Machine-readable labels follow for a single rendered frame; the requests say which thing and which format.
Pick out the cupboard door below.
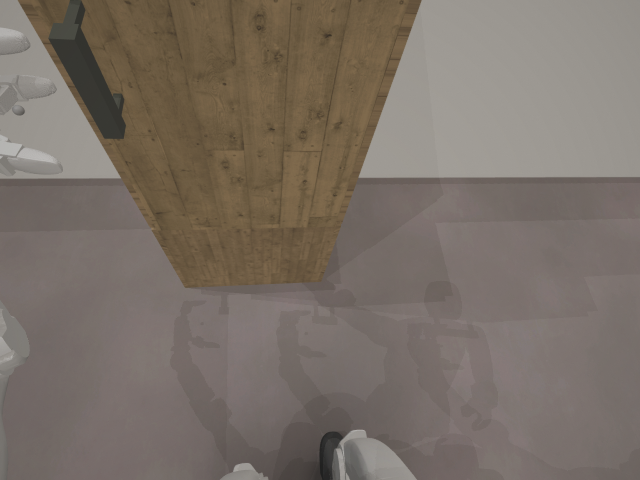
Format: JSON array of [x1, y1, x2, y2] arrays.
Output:
[[30, 0, 409, 231]]

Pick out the left robot upper arm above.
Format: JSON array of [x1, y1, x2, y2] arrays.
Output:
[[0, 301, 30, 480]]

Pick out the robot left hand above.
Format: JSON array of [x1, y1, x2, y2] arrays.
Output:
[[0, 27, 63, 177]]

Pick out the right robot thigh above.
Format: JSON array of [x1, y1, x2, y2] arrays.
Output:
[[333, 438, 417, 480]]

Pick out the robot left shin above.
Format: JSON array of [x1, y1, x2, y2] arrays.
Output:
[[233, 463, 256, 472]]

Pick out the handle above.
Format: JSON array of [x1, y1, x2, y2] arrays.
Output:
[[48, 0, 126, 139]]

